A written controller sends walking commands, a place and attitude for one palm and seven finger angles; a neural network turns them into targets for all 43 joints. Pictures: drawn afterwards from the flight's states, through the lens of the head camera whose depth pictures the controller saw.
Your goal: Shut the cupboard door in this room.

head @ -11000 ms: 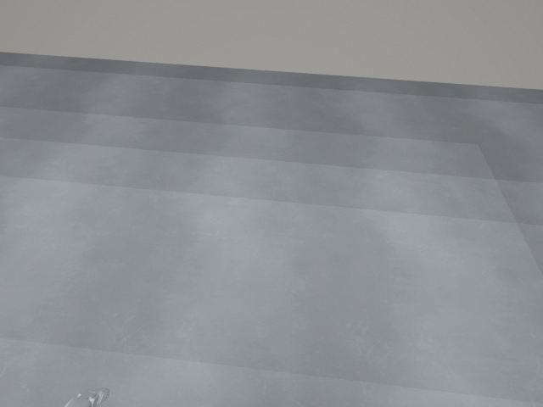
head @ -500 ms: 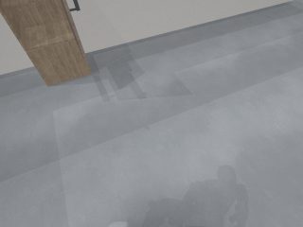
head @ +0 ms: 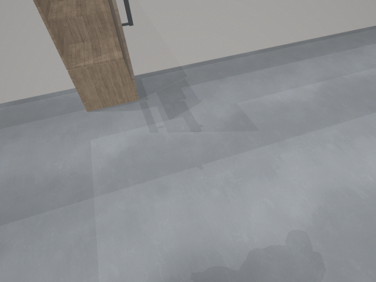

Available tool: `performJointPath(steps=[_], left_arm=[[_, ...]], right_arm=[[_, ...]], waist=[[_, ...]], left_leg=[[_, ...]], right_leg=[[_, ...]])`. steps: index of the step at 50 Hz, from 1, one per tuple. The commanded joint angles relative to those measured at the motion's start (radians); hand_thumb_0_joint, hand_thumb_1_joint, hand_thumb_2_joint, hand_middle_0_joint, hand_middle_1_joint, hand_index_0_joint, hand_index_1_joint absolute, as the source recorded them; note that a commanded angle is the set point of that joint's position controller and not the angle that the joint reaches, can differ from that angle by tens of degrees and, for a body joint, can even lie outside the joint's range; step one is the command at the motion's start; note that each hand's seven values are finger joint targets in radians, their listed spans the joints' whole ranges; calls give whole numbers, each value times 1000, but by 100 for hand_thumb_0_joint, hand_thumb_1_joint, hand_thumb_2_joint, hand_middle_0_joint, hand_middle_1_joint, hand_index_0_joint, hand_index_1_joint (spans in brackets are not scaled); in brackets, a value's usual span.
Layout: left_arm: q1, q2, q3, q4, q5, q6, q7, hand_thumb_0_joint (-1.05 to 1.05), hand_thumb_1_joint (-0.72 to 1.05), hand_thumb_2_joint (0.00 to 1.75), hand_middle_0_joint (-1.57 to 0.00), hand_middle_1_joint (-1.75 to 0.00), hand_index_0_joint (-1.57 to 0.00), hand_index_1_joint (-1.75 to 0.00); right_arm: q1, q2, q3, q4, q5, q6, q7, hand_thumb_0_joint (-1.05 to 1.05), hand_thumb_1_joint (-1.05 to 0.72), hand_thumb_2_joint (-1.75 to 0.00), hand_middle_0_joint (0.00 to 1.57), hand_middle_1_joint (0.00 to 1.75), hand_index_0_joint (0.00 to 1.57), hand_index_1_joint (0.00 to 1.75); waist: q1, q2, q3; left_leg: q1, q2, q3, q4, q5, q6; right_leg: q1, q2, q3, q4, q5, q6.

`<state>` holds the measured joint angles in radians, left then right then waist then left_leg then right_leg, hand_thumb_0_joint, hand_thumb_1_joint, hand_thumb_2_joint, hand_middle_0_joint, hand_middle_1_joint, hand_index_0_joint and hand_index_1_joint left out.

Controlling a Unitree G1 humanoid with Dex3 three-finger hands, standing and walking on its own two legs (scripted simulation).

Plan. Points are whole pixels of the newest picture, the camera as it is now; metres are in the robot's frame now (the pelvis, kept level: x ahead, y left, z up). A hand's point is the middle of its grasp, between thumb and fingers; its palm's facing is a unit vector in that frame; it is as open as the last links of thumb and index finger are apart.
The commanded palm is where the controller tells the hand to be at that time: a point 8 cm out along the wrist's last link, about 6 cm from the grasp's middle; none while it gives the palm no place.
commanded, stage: turn or walk to find it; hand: left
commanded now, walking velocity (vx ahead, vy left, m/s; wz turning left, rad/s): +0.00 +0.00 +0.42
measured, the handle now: (123, 9) +1.29 +0.41 +0.08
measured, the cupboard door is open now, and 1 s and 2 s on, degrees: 92 92 92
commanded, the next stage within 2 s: stand and wait in 0.62 s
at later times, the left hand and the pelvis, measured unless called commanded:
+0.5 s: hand out of the picture -0.03 +0.26 -0.17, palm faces +0.22 -0.95 -0.24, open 7.4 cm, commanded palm none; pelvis -0.05 +0.04 +0.01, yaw +11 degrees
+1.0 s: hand out of the picture -0.09 +0.17 -0.15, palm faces +0.34 -0.91 -0.25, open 7.3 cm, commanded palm none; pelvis -0.06 -0.01 +0.01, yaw +19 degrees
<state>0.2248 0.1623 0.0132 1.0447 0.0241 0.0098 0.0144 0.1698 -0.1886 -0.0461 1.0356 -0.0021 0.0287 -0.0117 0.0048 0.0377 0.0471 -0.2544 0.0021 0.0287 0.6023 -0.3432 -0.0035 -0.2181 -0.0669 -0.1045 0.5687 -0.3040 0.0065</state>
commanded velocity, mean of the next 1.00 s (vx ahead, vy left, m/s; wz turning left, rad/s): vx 0.00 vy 0.00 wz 0.29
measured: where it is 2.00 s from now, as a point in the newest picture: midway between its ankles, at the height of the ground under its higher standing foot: outside the picture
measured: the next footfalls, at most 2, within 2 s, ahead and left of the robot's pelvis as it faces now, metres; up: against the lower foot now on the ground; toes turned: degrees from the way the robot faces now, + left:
left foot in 0.30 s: +0.00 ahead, +0.14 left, +0.00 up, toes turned +14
right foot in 0.76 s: +0.00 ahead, -0.10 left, +0.00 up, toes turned +13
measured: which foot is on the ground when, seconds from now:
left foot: up 0.00-0.28, down 0.30-0.76, up 0.78-1.00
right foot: down 0.00-0.30, up 0.32-0.74, down 0.76-1.00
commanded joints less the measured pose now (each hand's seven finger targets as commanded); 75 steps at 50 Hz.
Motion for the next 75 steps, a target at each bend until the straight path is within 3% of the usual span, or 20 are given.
performJointPath(steps=[1,5,9,13,14,16,19,23,30,35,37,39,44,53,56,58,59,72,74,75], left_arm=[[59,204,63,-66,3,-14,23,0,90,90,-20,-30,-20,-30],[5,191,67,-101,8,-19,25,0,90,90,-20,-30,-20,-30],[45,236,81,-96,11,-13,22,0,90,90,-20,-30,-20,-30],[24,245,85,-100,0,0,16,0,90,90,-20,-30,-20,-30],[13,223,81,-110,-9,8,14,0,90,90,-20,-30,-20,-30],[-34,126,59,-178,-11,22,6,0,90,90,-20,-30,-20,-30],[-100,148,70,-151,-5,35,2,0,90,90,-20,-30,-20,-30],[-43,139,63,-122,-7,23,-3,0,90,90,-20,-30,-20,-30],[-106,123,54,-162,-14,21,6,0,90,90,-20,-30,-20,-30],[11,113,46,-126,-16,9,12,0,90,90,-20,-30,-20,-30],[74,154,49,-103,-7,-7,20,0,90,90,-20,-30,-20,-30],[29,249,67,-138,-2,-17,23,0,90,90,-20,-30,-20,-30],[-48,160,45,-125,-4,-26,17,0,90,90,-20,-30,-20,-30],[99,216,66,-35,2,-21,22,0,90,90,-20,-30,-20,-30],[64,204,65,-36,-12,-10,21,0,90,90,-20,-30,-20,-30],[59,132,49,-75,-17,2,11,0,90,90,-20,-30,-20,-30],[-12,127,42,-85,-11,10,15,0,90,90,-20,-30,-20,-30],[39,129,49,-99,-17,3,7,0,90,90,-20,-30,-20,-30],[92,191,61,-97,-7,-13,14,0,90,90,-20,-30,-20,-30],[90,276,81,-107,6,-18,20,0,90,90,-20,-30,-20,-30]], right_arm=[[-45,-99,-40,-88,-9,12,5,0,-90,-90,20,30,20,30],[13,-73,-37,-68,-8,16,19,0,-90,-90,20,30,20,30],[-22,-66,-27,-93,-7,7,20,0,-90,-90,20,30,20,30],[60,-82,-25,-82,-8,-6,18,0,-90,-90,20,30,20,30],[102,-113,-32,-76,-10,-14,19,0,-90,-90,20,30,20,30],[158,-274,-65,-89,-23,-17,14,0,-90,-90,20,30,20,30],[65,-209,-47,-96,-25,-19,-6,0,-90,-90,20,30,20,30],[70,-184,-39,-100,-18,-35,-9,0,-90,-90,20,30,20,30],[107,-194,-54,-98,-23,-19,-4,0,-90,-90,20,30,20,30],[54,-179,-54,-107,-22,-13,2,0,-90,-90,20,30,20,30],[47,-117,-43,-107,-10,-13,7,0,-90,-90,20,30,20,30],[21,-94,-34,-137,-14,3,6,0,-90,-90,20,30,20,30],[88,-82,-32,-54,-15,11,10,0,-90,-90,20,30,20,30],[3,-70,-10,-52,1,-7,-2,0,-90,-90,20,30,20,30],[62,-91,-11,-24,-2,-20,-1,0,-90,-90,20,30,20,30],[67,-207,-34,-37,-14,-26,-2,0,-90,-90,20,30,20,30],[75,-209,-37,-29,-16,-22,-5,0,-90,-90,20,30,20,30],[-7,-210,-55,-99,-19,-9,-4,0,-90,-90,20,30,20,30],[-5,-156,-50,-119,-7,-9,4,0,-90,-90,20,30,20,30],[-1,-99,-40,-147,-4,-8,11,0,-90,-90,20,30,20,30]], waist=[[30,-245,50],[1,-191,-1],[38,-223,-33],[-4,-193,-71],[-30,-92,-88],[-61,277,-53],[-32,171,10],[-18,75,-84],[-50,88,-79],[-4,97,-101],[24,-35,-97],[33,-307,-21],[-27,-182,16],[37,-223,-83],[-5,-157,-110],[-8,154,-106],[-44,214,-70],[11,120,-76],[35,-41,-104],[37,-288,-79]], left_leg=[[-206,14,-67,436,-175,-7],[-191,32,-24,439,-124,-34],[-158,33,25,253,-147,-42],[29,21,74,-52,47,-33],[126,58,23,-167,143,-18],[115,400,-426,-341,330,159],[-23,297,-347,-372,116,149],[129,240,-249,-310,378,153],[134,248,-332,-282,423,185],[3,191,-325,-255,292,143],[-147,92,-227,-129,109,58],[-243,-29,-107,170,-166,-13],[-168,7,-65,369,-51,-21],[-86,6,-1,31,-96,-36],[129,29,-6,-228,151,-17],[250,304,-305,-261,475,117],[162,341,-339,-323,465,179],[36,186,-302,-187,488,137],[-133,84,-226,-43,260,51],[-299,-45,-85,140,-33,-12]], right_leg=[[-33,-328,283,-312,220,-181],[8,-276,103,-249,325,-134],[69,-297,85,-198,380,-149],[2,-271,14,-74,322,-75],[-76,-236,-25,24,213,-26],[-321,-47,-35,385,-319,62],[-325,-56,93,554,-160,49],[-318,-37,87,512,-88,67],[-244,1,88,309,-162,67],[-5,38,52,9,-26,44],[173,-61,140,-231,53,14],[14,-363,469,-383,-58,-158],[-36,-190,209,-293,210,-136],[179,-241,197,-151,622,-161],[54,-199,127,-63,447,-70],[-205,-42,-17,139,-15,39],[-214,-21,4,279,-248,47],[-24,31,34,2,-18,59],[182,-84,135,-215,110,29],[241,-309,361,-269,187,-67]])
